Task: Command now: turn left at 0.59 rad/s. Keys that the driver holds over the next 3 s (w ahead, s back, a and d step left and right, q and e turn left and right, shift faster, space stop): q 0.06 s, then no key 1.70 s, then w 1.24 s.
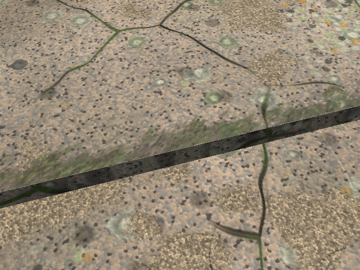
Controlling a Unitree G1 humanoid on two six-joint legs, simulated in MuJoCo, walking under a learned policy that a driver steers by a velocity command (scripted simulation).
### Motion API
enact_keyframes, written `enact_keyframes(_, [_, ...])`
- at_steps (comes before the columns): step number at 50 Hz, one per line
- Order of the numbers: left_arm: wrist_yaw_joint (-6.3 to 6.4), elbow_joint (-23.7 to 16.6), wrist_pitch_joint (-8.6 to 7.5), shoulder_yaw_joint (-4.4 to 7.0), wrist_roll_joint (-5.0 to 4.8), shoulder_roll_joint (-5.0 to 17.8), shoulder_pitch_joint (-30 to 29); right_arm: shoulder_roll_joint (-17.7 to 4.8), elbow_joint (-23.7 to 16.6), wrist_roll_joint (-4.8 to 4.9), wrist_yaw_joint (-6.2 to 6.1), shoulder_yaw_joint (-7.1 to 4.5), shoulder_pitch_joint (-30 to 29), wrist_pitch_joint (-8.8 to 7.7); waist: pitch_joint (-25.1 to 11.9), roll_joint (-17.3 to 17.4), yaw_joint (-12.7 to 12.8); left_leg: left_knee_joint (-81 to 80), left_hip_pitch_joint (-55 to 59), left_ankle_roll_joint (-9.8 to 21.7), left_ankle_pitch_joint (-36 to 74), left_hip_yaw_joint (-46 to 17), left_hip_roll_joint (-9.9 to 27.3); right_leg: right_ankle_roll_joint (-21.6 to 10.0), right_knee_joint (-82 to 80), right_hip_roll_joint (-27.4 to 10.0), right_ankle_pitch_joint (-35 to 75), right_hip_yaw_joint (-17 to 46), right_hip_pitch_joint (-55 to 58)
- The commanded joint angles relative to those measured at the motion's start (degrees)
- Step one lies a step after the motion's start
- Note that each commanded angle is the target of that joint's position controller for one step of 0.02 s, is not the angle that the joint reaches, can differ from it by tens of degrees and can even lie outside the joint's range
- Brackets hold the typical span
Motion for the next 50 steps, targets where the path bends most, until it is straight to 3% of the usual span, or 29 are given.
enact_keyframes(1, [0.37, -4.70, -0.45, 2.06, 1.53, 9.46, -0.48, -11.17, -3.98, -0.43, 0.10, -3.62, 3.61, -1.32, -5.71, -12.25, -0.84, 25.54, -11.94, -3.00, -13.18, 2.37, 2.80, -15.94, -9.34, -25.10, 25.06, 21.58, 9.46])
enact_keyframes(3, [0.84, -5.45, -0.19, 1.18, 0.04, 6.55, -3.89, -9.53, -2.06, -0.24, -0.01, -3.80, 4.73, -0.24, -3.74, -9.66, -1.51, 30.87, -13.33, -5.08, -6.50, 3.63, 3.82, -11.56, -8.20, -18.27, 19.80, 11.88, 8.89])
enact_keyframes(5, [1.19, -4.88, 0.23, 0.80, -0.31, 6.65, -2.41, -6.25, -2.76, -0.10, 0.22, -2.77, 3.39, 0.16, -2.77, -10.11, -0.08, 31.12, -13.35, -6.47, -3.62, 5.29, 3.75, -12.03, -8.34, -16.08, 22.61, 7.81, 8.41])
enact_keyframes(8, [1.41, -4.06, 0.89, 1.04, 0.05, 7.74, 0.68, -3.95, -4.70, -0.05, 0.26, -1.63, -0.11, -0.24, -4.30, -11.83, 2.38, 21.79, -12.25, -7.26, -3.29, 7.30, 4.73, -13.42, -7.87, -16.36, 24.82, 6.15, 13.10])
enact_keyframes(12, [0.48, -3.85, 1.45, 1.50, -0.61, 10.05, -0.29, -2.68, -5.35, -0.65, 0.75, -0.45, -0.81, -0.42, -5.74, -13.66, 3.02, 6.71, -1.11, -6.44, -3.61, 11.49, 6.50, -13.47, -7.06, -17.05, 26.45, 4.33, 10.50])
enact_keyframes(14, [0.07, -3.14, 1.58, 1.28, -1.27, 10.26, 0.17, -3.29, -4.58, -0.50, 0.95, -0.64, 0.85, -0.37, -5.56, -13.43, 2.44, -1.90, 3.42, -5.39, 0.61, 12.98, 5.89, -12.94, -5.64, -17.02, 25.20, 4.60, 9.85])
enact_keyframes(16, [-0.08, -2.01, 1.46, 0.43, -2.12, 8.76, 0.70, -3.17, -2.85, -0.83, 1.15, -0.70, 4.22, -0.48, -4.89, -11.63, 0.22, -17.89, 12.73, -2.53, 13.33, 13.88, 5.11, -9.48, -2.93, -15.28, 20.90, 3.26, 6.05])
enact_keyframes(17, [-0.36, -0.95, 0.86, -0.38, -1.32, 6.84, 3.44, -5.16, -3.25, -1.12, 0.85, -0.88, 4.43, -0.49, -6.40, -7.80, 0.87, -19.08, 20.32, -0.82, 21.99, 8.50, 8.99, -5.06, -0.82, -13.46, 14.16, 1.71, 1.43])
enact_keyframes(18, [-0.98, -1.81, 0.10, -1.81, 1.62, 3.15, 4.87, -9.62, -4.21, -1.78, 0.06, -1.46, 5.19, -0.30, -9.99, 6.27, 3.09, -16.00, 27.06, 3.46, 41.36, -4.18, 20.86, 0.22, 8.40, -8.32, -4.11, -3.53, -5.36])
enact_keyframes(19, [-0.44, -2.65, 0.17, -1.79, 0.77, 3.39, 1.76, -6.25, -3.98, -2.94, 0.71, -0.25, 2.17, -0.98, -8.45, 11.10, 2.13, -16.96, 17.08, 11.50, 36.45, -7.17, 24.85, 2.46, 8.15, -6.21, -16.79, -2.96, -4.69])
enact_keyframes(20, [0.00, -2.24, 0.59, -1.21, 0.23, 6.27, 0.36, -3.72, -4.60, -3.04, 1.34, 0.46, -0.61, -1.93, -5.65, 7.50, 1.62, -18.25, 14.66, 12.01, 29.39, -5.39, 21.99, 3.49, 9.96, -6.63, -15.81, -2.53, -3.62])
enact_keyframes(21, [0.08, -1.90, 0.70, -1.19, 0.11, 5.88, -0.18, -2.63, -3.62, -3.09, 1.38, 0.84, -1.34, -2.61, -5.13, 7.91, 1.94, -18.25, 14.57, 9.90, 25.24, -3.30, 19.45, 3.59, 8.48, -6.33, -12.27, -2.39, -3.67])
enact_keyframes(23, [0.44, -0.55, 1.27, -1.12, 0.40, 6.06, 0.90, -3.80, -3.10, -2.19, 1.25, 0.65, -2.87, -3.27, -3.49, 7.96, 2.27, -17.57, 13.19, 7.33, 23.84, -1.10, 17.17, 4.15, 4.31, -6.38, -5.39, -1.81, -1.51])
enact_keyframes(26, [-0.18, 0.68, 1.02, -1.75, 0.55, 6.00, 2.98, -2.22, -1.47, -2.37, 1.29, 1.24, -0.86, -3.29, -4.25, 4.24, 2.43, -16.78, 10.58, 3.61, 14.26, 2.08, 13.16, 3.50, -2.72, -7.26, 8.93, -1.40, 6.23])
enact_keyframes(27, [-0.25, 1.77, 1.00, -1.19, 0.11, 8.24, 2.97, -1.88, -1.64, -2.48, 1.34, 1.31, -0.05, -3.04, -2.06, 0.74, 1.04, -17.55, 9.38, 2.60, 9.81, 3.40, 11.51, 2.56, -1.84, -6.91, 5.98, -2.00, 4.42])
enact_keyframes(30, [-0.27, 3.03, 0.60, -1.46, 0.33, 6.59, 1.82, -2.27, -1.07, -2.34, 1.26, 1.35, -0.79, -2.97, -0.50, -2.22, 1.51, -15.88, 9.89, 2.23, 11.30, 4.17, 10.78, 2.01, -3.26, -6.67, 5.94, -1.67, 3.60])
enact_keyframes(34, [0.20, 5.31, 0.12, -1.63, -0.02, 6.30, 3.00, -1.82, -0.10, -2.09, 1.03, 1.28, -0.24, -2.89, -2.45, -2.80, 1.71, -14.52, 11.56, 2.18, 17.47, 5.41, 10.04, 2.38, -3.40, -6.72, 7.88, -1.74, 5.22])
enact_keyframes(50, [1.49, 12.04, 0.92, -1.83, -0.32, 5.96, 3.36, -1.80, 7.26, -1.77, 0.51, 1.11, 2.63, -3.31, -1.42, -1.79, 2.11, -14.78, 10.90, 1.10, 19.23, 7.42, 8.73, 1.93, -3.58, -6.13, 7.51, -2.20, 6.61])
